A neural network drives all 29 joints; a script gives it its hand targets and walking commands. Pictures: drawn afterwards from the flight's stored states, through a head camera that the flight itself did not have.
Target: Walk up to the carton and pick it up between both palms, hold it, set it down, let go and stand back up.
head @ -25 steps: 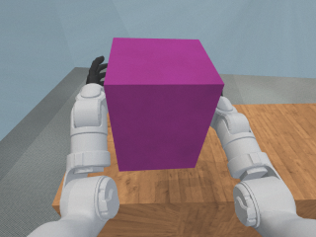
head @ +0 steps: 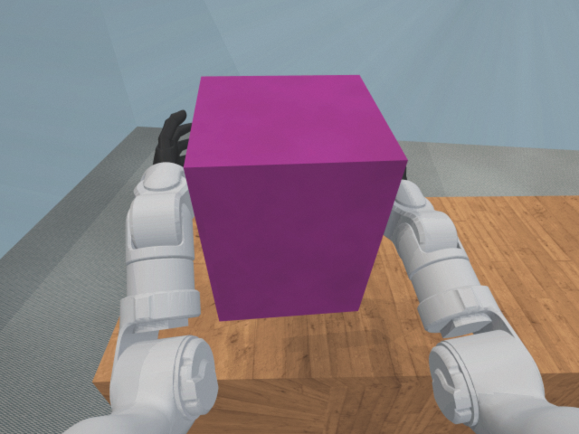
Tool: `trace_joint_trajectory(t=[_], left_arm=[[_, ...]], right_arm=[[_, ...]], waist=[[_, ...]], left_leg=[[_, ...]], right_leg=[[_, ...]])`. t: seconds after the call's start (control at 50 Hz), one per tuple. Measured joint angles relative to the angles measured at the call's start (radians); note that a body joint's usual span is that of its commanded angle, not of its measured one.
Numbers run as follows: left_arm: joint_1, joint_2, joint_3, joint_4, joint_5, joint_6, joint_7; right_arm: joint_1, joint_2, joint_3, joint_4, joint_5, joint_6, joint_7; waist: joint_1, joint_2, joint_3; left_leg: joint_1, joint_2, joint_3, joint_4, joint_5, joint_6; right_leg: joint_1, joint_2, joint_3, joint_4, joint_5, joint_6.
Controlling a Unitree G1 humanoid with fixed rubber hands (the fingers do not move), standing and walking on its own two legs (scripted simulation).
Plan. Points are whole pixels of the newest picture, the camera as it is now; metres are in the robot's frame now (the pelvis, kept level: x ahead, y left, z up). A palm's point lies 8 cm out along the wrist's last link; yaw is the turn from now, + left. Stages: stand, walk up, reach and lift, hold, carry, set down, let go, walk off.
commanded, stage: hold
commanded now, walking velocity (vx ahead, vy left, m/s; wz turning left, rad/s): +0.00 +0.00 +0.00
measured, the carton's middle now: (286, 203) +0.35 +0.00 +0.19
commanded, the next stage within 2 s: none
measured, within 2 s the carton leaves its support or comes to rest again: neither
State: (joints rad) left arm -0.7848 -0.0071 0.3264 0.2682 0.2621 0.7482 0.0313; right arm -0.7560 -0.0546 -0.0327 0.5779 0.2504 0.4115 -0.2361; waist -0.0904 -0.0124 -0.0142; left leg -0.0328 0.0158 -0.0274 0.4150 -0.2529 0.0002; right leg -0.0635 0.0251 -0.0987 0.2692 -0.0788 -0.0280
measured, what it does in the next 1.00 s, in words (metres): stands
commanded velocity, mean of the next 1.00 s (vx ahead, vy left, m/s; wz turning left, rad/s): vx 0.00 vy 0.00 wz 0.00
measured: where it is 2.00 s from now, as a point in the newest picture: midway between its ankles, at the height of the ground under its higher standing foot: outside the picture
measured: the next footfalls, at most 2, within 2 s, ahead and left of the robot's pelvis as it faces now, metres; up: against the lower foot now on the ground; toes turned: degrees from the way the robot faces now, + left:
none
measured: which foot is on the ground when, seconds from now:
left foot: down 0.00-1.00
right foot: down 0.00-1.00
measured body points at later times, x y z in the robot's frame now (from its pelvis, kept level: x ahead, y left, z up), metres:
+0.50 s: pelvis +0.00 +0.00 +0.00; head -0.06 +0.02 +0.45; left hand +0.39 +0.14 +0.25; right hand +0.38 -0.15 +0.21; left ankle -0.01 +0.11 -0.75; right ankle +0.06 -0.10 -0.75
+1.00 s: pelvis +0.00 +0.00 +0.00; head -0.06 +0.01 +0.45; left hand +0.40 +0.14 +0.25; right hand +0.38 -0.15 +0.20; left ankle -0.01 +0.11 -0.75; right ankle +0.06 -0.10 -0.75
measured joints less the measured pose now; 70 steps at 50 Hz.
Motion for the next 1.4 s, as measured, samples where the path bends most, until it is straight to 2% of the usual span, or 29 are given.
trace_joint_trajectory(t=[0.28, 0.48, 0.62, 0.72, 0.84, 1.0, 1.16, 1.28, 1.4], left_arm=[[-0.049, -0.001, 0.020, 0.058, 0.021, -0.006, -0.001], [-0.050, 0.015, 0.004, 0.064, 0.000, -0.020, 0.006], [-0.063, 0.009, 0.026, 0.080, 0.014, -0.008, 0.003], [-0.027, 0.012, -0.002, 0.045, -0.009, -0.012, 0.003], [-0.025, 0.010, 0.000, 0.036, -0.011, -0.014, 0.006], [-0.065, 0.000, 0.042, 0.076, 0.014, -0.009, -0.004], [-0.046, 0.017, 0.009, 0.048, -0.008, -0.012, 0.000], [-0.069, 0.013, 0.041, 0.093, 0.011, -0.011, -0.009], [-0.034, 0.012, 0.006, 0.053, 0.003, -0.015, -0.005]], right_arm=[[-0.037, -0.006, -0.013, 0.050, -0.016, -0.002, 0.013], [-0.045, -0.004, -0.018, 0.049, -0.018, -0.010, 0.012], [-0.056, 0.002, -0.027, 0.078, -0.018, -0.006, 0.015], [-0.018, -0.014, 0.012, 0.018, 0.007, 0.003, -0.006], [-0.018, -0.008, -0.001, 0.010, 0.006, 0.004, -0.007], [-0.040, 0.000, -0.015, 0.050, -0.021, 0.006, 0.005], [-0.032, -0.004, 0.001, 0.025, -0.007, -0.002, -0.006], [-0.053, 0.011, -0.027, 0.071, -0.025, 0.004, 0.004], [-0.027, -0.007, -0.001, 0.032, 0.008, 0.000, -0.005]], waist=[[0.016, 0.012, 0.001], [0.014, 0.002, -0.011], [0.011, -0.004, 0.000], [0.005, 0.005, -0.006], [0.000, 0.014, -0.008], [0.022, 0.009, -0.006], [0.014, 0.010, -0.013], [0.009, -0.003, -0.001], [0.004, 0.000, -0.001]], left_leg=[[-0.003, -0.007, 0.015, -0.013, 0.013, 0.007], [-0.021, -0.004, 0.007, -0.009, 0.014, 0.002], [-0.006, -0.003, 0.007, -0.015, 0.013, 0.000], [-0.014, 0.000, -0.001, -0.008, 0.009, -0.001], [-0.013, -0.001, 0.002, -0.001, 0.005, 0.000], [-0.004, -0.005, 0.015, -0.022, 0.016, 0.004], [-0.018, -0.004, -0.003, -0.003, 0.008, 0.002], [0.002, -0.006, 0.002, -0.013, 0.011, 0.004], [-0.005, -0.004, 0.005, -0.007, 0.007, 0.004]], right_leg=[[-0.014, -0.007, 0.015, 0.002, 0.009, 0.004], [-0.028, -0.004, 0.007, 0.002, 0.010, 0.000], [-0.016, -0.002, 0.007, 0.004, 0.006, -0.002], [-0.015, 0.000, 0.000, -0.005, 0.007, -0.002], [-0.017, -0.001, 0.003, 0.005, 0.002, -0.001], [-0.023, -0.005, 0.016, 0.011, 0.003, 0.000], [-0.019, -0.003, -0.001, 0.003, 0.003, 0.000], [-0.007, -0.006, 0.004, 0.004, 0.002, 0.001], [-0.006, -0.002, 0.007, -0.008, 0.010, 0.003]])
